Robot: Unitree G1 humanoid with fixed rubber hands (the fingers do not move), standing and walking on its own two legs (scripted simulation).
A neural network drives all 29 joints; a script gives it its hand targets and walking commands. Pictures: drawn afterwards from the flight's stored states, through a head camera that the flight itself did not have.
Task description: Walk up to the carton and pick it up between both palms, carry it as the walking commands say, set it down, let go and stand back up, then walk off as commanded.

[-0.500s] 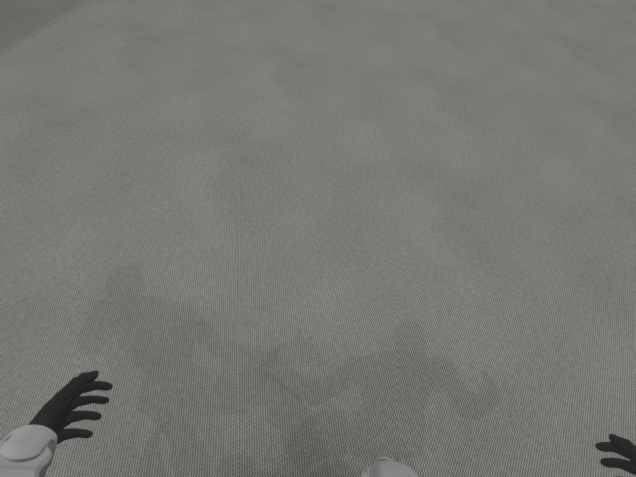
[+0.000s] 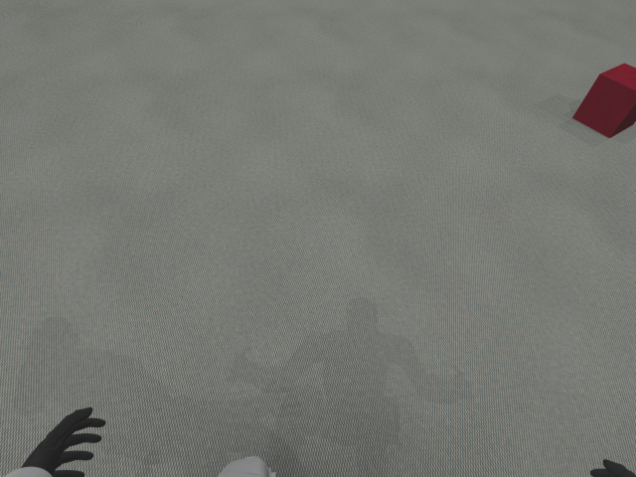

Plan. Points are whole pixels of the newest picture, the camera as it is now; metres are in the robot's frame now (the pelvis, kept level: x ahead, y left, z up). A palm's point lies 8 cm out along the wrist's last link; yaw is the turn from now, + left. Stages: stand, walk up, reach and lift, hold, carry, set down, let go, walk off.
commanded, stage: walk up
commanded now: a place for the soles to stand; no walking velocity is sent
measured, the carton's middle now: (617, 100) +2.16 -1.51 -0.62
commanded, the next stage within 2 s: none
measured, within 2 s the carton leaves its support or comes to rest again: neither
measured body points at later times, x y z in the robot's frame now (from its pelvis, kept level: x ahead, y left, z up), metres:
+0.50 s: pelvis +0.30 -0.09 +0.01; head +0.32 -0.10 +0.46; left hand +0.58 +0.16 -0.06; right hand +0.26 -0.46 -0.07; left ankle +0.27 +0.09 -0.65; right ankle +0.31 -0.21 -0.72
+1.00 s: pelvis +0.59 -0.20 +0.02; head +0.60 -0.19 +0.47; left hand +0.94 -0.03 -0.04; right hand +0.42 -0.55 -0.03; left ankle +0.59 -0.04 -0.72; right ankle +0.66 -0.42 -0.68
